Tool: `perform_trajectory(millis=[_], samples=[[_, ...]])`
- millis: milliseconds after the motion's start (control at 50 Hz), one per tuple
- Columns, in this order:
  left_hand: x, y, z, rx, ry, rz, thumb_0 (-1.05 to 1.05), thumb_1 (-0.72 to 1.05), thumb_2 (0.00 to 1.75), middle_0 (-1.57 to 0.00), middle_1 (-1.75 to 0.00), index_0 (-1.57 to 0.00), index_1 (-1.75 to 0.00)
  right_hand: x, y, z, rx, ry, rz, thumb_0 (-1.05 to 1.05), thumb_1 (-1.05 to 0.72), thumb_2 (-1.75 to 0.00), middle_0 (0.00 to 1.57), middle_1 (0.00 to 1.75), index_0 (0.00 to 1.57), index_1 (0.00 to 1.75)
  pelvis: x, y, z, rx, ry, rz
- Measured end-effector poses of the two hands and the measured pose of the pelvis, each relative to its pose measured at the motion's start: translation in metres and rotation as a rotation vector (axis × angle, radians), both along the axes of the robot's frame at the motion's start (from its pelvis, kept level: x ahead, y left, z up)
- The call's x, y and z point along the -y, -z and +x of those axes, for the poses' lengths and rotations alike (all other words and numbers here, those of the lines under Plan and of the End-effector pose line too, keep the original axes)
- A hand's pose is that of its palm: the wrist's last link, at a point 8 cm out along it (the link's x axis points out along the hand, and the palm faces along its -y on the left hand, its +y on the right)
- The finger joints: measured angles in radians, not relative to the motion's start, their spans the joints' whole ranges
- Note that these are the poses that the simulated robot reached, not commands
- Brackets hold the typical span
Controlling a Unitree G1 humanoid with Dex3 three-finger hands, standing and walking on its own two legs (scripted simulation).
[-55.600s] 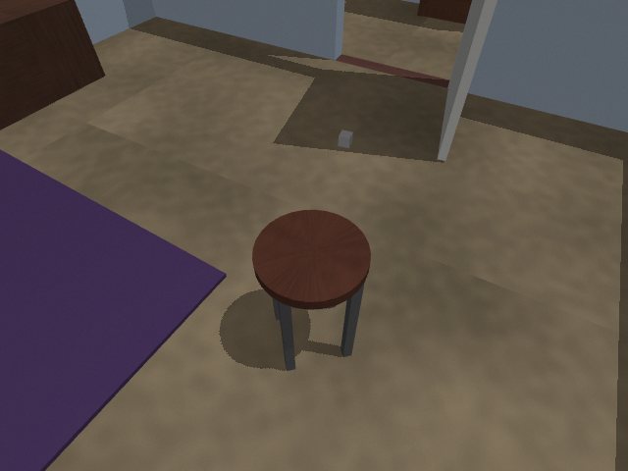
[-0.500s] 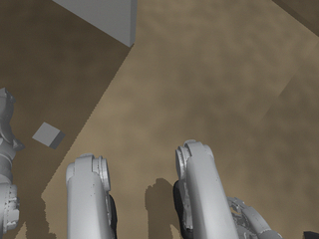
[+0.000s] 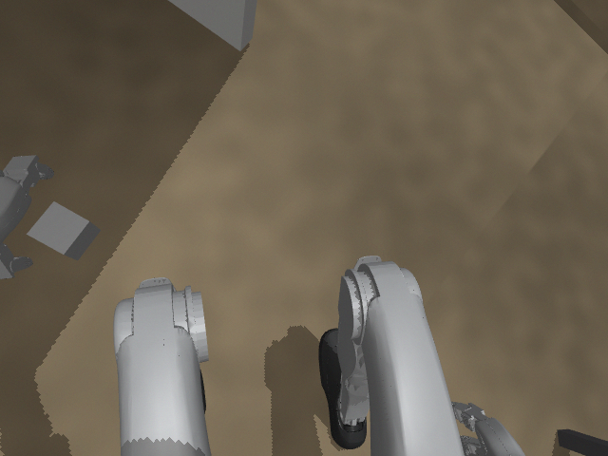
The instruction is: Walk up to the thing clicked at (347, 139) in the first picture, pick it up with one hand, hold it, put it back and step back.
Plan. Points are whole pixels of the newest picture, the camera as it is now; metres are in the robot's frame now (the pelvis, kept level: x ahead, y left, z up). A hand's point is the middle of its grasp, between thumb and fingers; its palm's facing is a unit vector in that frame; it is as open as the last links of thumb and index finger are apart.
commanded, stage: home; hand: left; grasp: from above
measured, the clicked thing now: (66, 232) +0.43 +0.34 -0.30
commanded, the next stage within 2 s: none
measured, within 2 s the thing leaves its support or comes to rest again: neither
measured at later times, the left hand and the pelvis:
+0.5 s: hand out of the picture +0.28 +0.28 +0.07, palm faces -0.20 -0.76 -0.62, open 7.3 cm; pelvis +0.01 +0.00 +0.17, yaw +4 degrees
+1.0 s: hand out of the picture +0.24 +0.21 +0.29, palm faces +0.19 -0.96 -0.22, open 7.4 cm; pelvis +0.08 +0.00 +0.35, yaw +7 degrees
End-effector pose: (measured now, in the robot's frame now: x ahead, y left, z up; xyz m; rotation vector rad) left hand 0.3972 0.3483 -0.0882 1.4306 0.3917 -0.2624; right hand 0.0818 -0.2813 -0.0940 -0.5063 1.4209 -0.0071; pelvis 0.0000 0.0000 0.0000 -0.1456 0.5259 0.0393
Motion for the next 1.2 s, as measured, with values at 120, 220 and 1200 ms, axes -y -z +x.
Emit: perform_trajectory(millis=[120,220,1200], samples=[[-0.005,-0.028,-0.015,0.055,-0.142,-0.021,0.00,0.03,0.97,-0.25,-0.68,-0.24,-0.69,-0.015,-0.007,0.019,0.078,0.044,0.049,0.01,-0.90,-0.89,0.20,0.30,0.21,0.30,-0.002,-0.017,0.002,-0.033,-0.009,0.001],[0.001,-0.077,-0.038,0.019,-0.272,-0.125,0.00,0.26,1.03,-0.27,-0.63,-0.25,-0.64,-0.028,-0.037,0.050,0.182,0.068,0.101,0.01,-0.90,-0.89,0.20,0.30,0.21,0.30,-0.003,-0.056,0.003,-0.056,-0.018,0.008],[0.100,-0.454,-0.189,-0.075,-0.994,-1.043,0.01,0.90,0.90,-0.20,-0.30,-0.21,-0.30,-0.059,-0.416,0.182,0.865,0.072,0.131,0.02,-0.91,-0.90,0.20,0.30,0.21,0.30,-0.002,-0.380,0.092,0.307,-0.103,0.114]])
